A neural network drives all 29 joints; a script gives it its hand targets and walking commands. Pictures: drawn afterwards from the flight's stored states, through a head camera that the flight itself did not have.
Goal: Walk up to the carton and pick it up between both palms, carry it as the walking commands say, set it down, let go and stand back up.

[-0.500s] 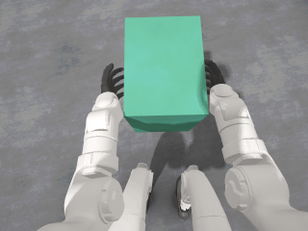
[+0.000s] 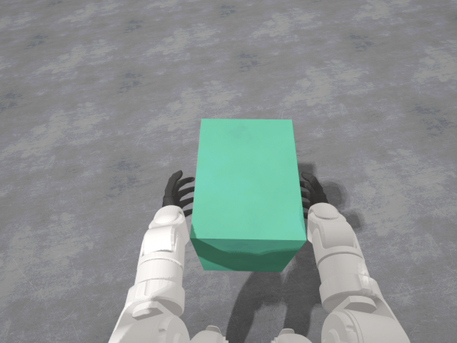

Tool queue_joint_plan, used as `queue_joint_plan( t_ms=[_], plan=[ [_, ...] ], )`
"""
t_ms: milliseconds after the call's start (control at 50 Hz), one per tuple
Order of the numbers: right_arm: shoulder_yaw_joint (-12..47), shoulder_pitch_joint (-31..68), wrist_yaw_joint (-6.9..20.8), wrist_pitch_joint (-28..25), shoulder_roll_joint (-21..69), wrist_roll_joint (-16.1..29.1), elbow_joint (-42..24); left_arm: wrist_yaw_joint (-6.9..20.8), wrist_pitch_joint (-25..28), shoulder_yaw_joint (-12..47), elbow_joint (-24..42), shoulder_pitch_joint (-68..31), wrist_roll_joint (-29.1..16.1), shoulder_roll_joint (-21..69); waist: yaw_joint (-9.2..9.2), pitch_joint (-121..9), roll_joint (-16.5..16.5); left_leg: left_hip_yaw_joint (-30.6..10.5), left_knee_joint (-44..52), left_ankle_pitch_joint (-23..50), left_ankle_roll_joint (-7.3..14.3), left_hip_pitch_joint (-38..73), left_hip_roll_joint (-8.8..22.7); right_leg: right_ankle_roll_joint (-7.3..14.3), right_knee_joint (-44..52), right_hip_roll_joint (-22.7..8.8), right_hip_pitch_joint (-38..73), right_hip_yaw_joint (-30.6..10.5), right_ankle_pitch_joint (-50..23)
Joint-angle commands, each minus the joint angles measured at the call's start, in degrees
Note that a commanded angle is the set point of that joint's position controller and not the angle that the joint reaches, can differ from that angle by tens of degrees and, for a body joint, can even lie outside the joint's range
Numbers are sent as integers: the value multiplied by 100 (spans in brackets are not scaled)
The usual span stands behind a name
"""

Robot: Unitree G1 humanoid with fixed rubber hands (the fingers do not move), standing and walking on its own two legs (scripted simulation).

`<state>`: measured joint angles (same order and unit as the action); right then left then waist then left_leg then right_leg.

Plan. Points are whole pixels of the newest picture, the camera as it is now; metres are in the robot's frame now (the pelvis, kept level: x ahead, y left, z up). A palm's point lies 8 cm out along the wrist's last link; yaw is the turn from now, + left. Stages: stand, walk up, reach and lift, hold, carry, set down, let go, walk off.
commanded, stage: reach and lift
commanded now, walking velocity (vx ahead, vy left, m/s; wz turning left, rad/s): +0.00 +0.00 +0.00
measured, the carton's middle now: (244, 201) +0.42 +0.01 -0.05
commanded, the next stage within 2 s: hold in 1.56 s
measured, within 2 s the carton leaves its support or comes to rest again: neither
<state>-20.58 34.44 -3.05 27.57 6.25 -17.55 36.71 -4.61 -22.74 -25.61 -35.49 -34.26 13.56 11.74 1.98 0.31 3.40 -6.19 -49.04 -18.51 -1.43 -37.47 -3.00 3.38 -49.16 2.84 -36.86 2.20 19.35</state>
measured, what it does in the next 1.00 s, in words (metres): stands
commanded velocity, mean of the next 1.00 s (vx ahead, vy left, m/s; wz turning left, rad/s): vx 0.00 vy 0.00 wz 0.00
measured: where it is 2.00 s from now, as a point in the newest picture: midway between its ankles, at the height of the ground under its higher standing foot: outside the picture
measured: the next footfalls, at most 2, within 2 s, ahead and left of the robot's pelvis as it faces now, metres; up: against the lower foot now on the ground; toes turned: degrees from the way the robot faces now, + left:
none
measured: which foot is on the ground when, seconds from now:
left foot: down 0.00-1.00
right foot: down 0.00-1.00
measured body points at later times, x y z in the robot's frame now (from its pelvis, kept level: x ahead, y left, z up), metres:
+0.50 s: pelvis +0.02 +0.01 +0.03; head +0.01 +0.02 +0.48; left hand +0.36 +0.15 +0.07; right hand +0.36 -0.12 +0.06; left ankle +0.07 +0.13 -0.69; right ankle +0.06 -0.08 -0.69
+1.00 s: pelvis +0.00 +0.02 +0.03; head -0.05 +0.03 +0.47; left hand +0.33 +0.16 +0.08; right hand +0.33 -0.11 +0.07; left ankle +0.07 +0.13 -0.69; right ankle +0.06 -0.08 -0.69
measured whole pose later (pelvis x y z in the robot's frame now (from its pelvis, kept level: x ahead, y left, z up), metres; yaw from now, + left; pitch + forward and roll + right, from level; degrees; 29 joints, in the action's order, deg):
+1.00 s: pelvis +0.00 +0.02 +0.03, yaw +1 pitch -10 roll -1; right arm -20.0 24.4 -3.5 39.5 9.8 -14.5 26.3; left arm -5.1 -38.4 -19.2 -25.7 -26.8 13.6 12.4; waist 2.0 3.1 0.3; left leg -6.5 -38.4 -16.2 0.1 -12.5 -2.8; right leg 2.1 -35.7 2.7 -10.4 1.8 15.8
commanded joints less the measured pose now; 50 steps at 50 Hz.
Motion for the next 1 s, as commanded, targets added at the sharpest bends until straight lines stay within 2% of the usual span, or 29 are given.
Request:
queue_joint_plan(
  t_ms=[0,20,40,80,100,160,240,260,280,320,340,360,420,460,480,500,540,560,600,660,700,720,760,780,840,900,920,940,980],
  plan=[
    [3430,4032,1161,-335,6689,1360,-1045,1399,-227,2967,-131,-3015,-637,5839,131,-3600,-1170,210,976,883,268,919,-373,-356,1147,-112,2854,-1446,-1758],
    [3504,3869,1161,-262,6764,1370,-1013,1414,-265,3025,-39,-2960,-627,5790,163,-3612,-1214,223,1023,839,267,968,-368,-375,1213,-129,2947,-1471,-1710],
    [3533,3820,1163,-177,6807,1388,-963,1427,-315,2917,-56,-2840,-578,5693,276,-3438,-1271,238,1065,739,307,924,-354,-397,1281,-174,2923,-1508,-1599],
    [3524,3683,1149,-46,6901,1439,-942,1453,-428,2884,-36,-2727,-565,5626,300,-3237,-1248,256,1133,713,329,1035,-339,-411,1412,-218,2930,-1548,-1536],
    [3483,3593,1145,-1,6905,1433,-883,1477,-501,2872,-110,-2637,-534,5604,302,-3173,-1126,259,1187,775,326,1106,-325,-397,1466,-238,2932,-1541,-1637],
    [3357,3162,1155,174,6952,1434,-719,1524,-675,2954,143,-2539,-573,5541,239,-2915,-963,260,1314,924,296,1223,-300,-359,1605,-249,2958,-1499,-1926],
    [3564,2782,1151,292,6947,1632,-1049,1533,-900,3460,718,-2329,-775,5729,130,-3175,-534,199,1465,1636,244,1809,-267,-284,1685,-171,3247,-1329,-2680],
    [3576,2758,1152,311,6870,1640,-1146,1525,-958,3472,672,-2145,-776,5733,121,-3043,-507,182,1483,1723,239,1857,-261,-263,1708,-167,3214,-1305,-2819],
    [3680,2714,1141,342,6850,1646,-1275,1524,-999,3609,807,-2169,-880,5849,27,-3052,-554,155,1534,1848,219,1992,-273,-258,1716,-141,3270,-1259,-2998],
    [3781,2813,1147,395,6714,1680,-1508,1521,-1088,3733,855,-2007,-925,5822,10,-3023,-601,111,1566,1975,216,2144,-266,-264,1768,-86,3295,-1186,-3012],
    [3817,2805,1149,426,6608,1682,-1599,1506,-1139,3782,815,-1921,-970,5896,-48,-2947,-585,63,1595,2012,229,2301,-238,-254,1799,-75,3228,-1133,-2873],
    [3935,2906,1156,463,6584,1745,-1767,1497,-1182,3870,957,-2006,-1047,5956,-11,-2952,-532,59,1619,2053,198,2354,-250,-239,1850,-67,3278,-1126,-2802],
    [4105,3136,1213,562,6360,1864,-2065,1399,-1304,4173,1217,-2096,-1237,6204,-160,-2960,-342,-44,1665,2325,155,2919,-201,-189,1943,64,3007,-926,-2363],
    [3988,3000,1245,703,6129,1747,-1952,1344,-1454,4062,924,-1804,-1177,6275,-231,-2535,-334,-92,1752,2302,127,3036,-168,-155,1997,94,2799,-820,-2135],
    [3973,3119,1275,721,6117,1761,-1979,1310,-1472,4079,1051,-1993,-1172,6263,-175,-2482,-201,-120,1776,2174,93,3089,-139,-115,2022,95,2743,-841,-1883],
    [3836,2942,1294,789,6028,1686,-1755,1282,-1521,4096,985,-2007,-1161,6316,-274,-2274,-223,-160,1825,2075,75,3183,-103,-94,2057,121,2588,-791,-1658],
    [3816,2953,1337,864,6024,1718,-1717,1249,-1589,4106,1045,-2047,-1191,6367,-255,-2148,-109,-154,1919,1931,48,3207,-78,-49,2104,124,2651,-795,-1481],
    [3689,3124,1343,866,5877,1660,-1668,1237,-1636,4043,838,-2176,-1196,6442,-349,-1880,-98,-185,1970,1614,54,3174,-61,-16,2117,122,2518,-779,-1181],
    [3415,3320,1368,909,5795,1569,-1417,1226,-1691,3826,618,-2380,-1134,6389,-390,-1440,-129,-171,2050,1019,48,3022,-54,26,2186,85,2390,-789,-661],
    [3370,3747,1402,877,5780,1604,-1368,1205,-1678,3797,597,-2827,-1181,6537,-434,-1290,-72,-169,2152,426,30,2910,-30,63,2184,56,2425,-789,-184],
    [3422,3989,1378,844,5795,1669,-1417,1200,-1668,3865,542,-3031,-1281,6651,-480,-1391,-77,-209,2172,247,43,2961,7,65,2153,43,2528,-796,-96],
    [3453,4145,1374,816,5824,1719,-1479,1200,-1651,3944,685,-3245,-1321,6627,-456,-1590,30,-212,2193,222,33,2935,4,61,2132,49,2740,-796,-172],
    [3465,4443,1338,788,5841,1751,-1470,1208,-1627,3845,482,-3400,-1325,6580,-474,-1438,-121,-203,2203,-97,101,2761,4,24,2164,2,2706,-831,155],
    [3491,4590,1319,783,5849,1797,-1516,1218,-1623,3836,451,-3505,-1341,6562,-465,-1473,-71,-195,2212,-165,109,2806,-10,6,2185,-7,2726,-818,222],
    [3628,4606,1256,789,5973,1920,-1546,1222,-1575,3972,581,-3600,-1432,6469,-418,-1591,-125,-196,2190,-142,133,2872,-19,-49,2208,-40,2896,-860,186],
    [3625,4678,1187,829,5961,1962,-1458,1250,-1603,3783,254,-3468,-1358,6287,-366,-1385,-152,-156,2170,-222,177,2866,-33,-89,2294,-100,2813,-894,317],
    [3607,4588,1178,834,6007,1932,-1435,1266,-1580,3844,412,-3600,-1403,6273,-385,-1442,-217,-145,2159,-210,177,2927,-37,-96,2309,-99,2747,-890,347],
    [3597,4532,1156,831,5999,1960,-1415,1264,-1579,3835,364,-3536,-1417,6238,-368,-1364,-117,-130,2176,-199,178,2879,-44,-97,2311,-85,2799,-857,266],
    [3703,4453,1127,840,6065,2000,-1544,1268,-1573,3871,427,-3387,-1431,6239,-320,-1479,-126,-115,2175,33,182,2965,-51,-115,2298,-80,2862,-837,8]
  ],
)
